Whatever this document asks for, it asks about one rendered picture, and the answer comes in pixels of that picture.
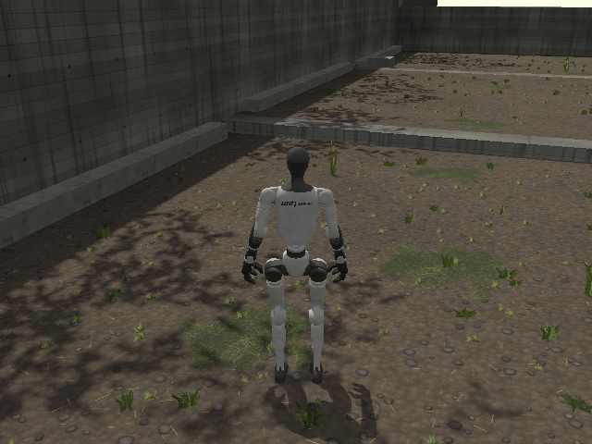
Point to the right robot hand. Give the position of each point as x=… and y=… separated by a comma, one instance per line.
x=342, y=268

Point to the robot right upper arm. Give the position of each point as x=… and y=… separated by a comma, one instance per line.
x=325, y=196

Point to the right robot forearm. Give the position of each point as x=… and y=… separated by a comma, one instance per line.
x=338, y=248

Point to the left robot hand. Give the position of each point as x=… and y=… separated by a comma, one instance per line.
x=247, y=268

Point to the left robot forearm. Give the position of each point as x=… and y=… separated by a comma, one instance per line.
x=252, y=248

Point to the left robot thigh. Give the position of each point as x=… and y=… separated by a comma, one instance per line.
x=275, y=283

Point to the robot left upper arm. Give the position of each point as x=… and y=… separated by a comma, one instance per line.
x=268, y=195

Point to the robot torso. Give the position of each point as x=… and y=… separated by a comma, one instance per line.
x=296, y=223

